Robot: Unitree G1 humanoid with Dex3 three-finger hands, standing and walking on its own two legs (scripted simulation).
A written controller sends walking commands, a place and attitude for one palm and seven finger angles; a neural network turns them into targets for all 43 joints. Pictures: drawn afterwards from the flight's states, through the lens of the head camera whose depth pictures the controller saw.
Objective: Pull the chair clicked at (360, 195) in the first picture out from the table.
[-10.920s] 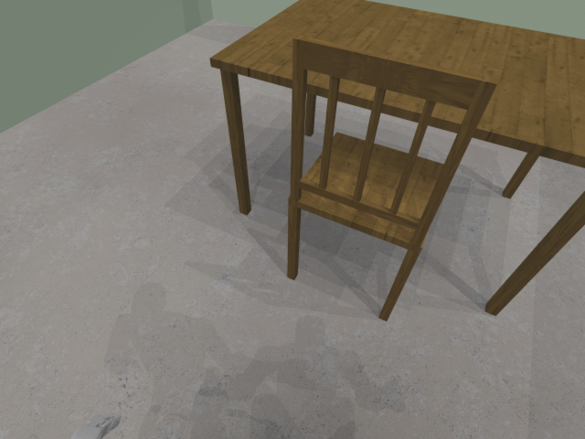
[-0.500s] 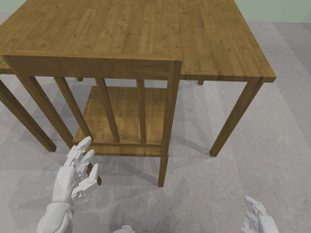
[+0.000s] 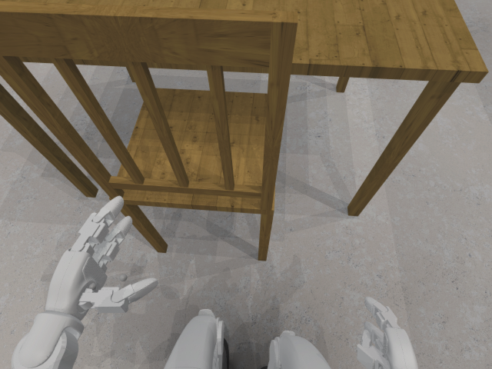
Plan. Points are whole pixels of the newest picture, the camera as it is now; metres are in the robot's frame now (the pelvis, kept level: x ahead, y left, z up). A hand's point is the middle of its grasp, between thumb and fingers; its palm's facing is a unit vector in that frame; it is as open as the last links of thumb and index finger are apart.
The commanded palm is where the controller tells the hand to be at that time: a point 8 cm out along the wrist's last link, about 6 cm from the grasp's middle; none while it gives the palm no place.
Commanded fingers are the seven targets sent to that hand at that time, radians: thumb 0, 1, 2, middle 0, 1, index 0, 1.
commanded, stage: raise the hand toward the chair's back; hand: left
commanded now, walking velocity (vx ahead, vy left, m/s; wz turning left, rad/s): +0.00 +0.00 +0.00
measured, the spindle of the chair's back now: (166, 137) +0.49 +0.16 +0.03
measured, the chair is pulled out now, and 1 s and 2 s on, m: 0.00 0.00 0.00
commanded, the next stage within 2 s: aim the fingers beside a spindle in 1.28 s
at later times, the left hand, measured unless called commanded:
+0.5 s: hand (71, 271) +0.25 +0.24 +0.06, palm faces +0.00 -1.00 -0.07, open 16.5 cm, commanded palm +0.22 +0.30 +0.05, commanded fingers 0.00 -0.50 0.30 -0.06 -0.08 -0.06 -0.08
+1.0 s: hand (41, 276) +0.24 +0.29 +0.05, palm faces -0.04 -1.00 -0.07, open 16.9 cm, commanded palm +0.22 +0.34 +0.06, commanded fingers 0.00 -0.50 0.30 -0.06 -0.08 -0.06 -0.08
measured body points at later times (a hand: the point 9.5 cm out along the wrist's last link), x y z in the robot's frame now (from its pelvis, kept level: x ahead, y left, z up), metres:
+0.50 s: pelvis +0.00 +0.06 +0.01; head +0.08 +0.06 +0.45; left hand +0.24 +0.30 +0.06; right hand +0.19 -0.19 -0.07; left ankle +0.07 +0.12 -0.64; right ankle -0.02 -0.04 -0.64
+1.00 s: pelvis -0.01 +0.09 +0.02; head +0.07 +0.11 +0.46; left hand +0.24 +0.34 +0.06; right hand +0.15 -0.17 -0.05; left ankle +0.07 +0.12 -0.64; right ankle -0.02 -0.04 -0.64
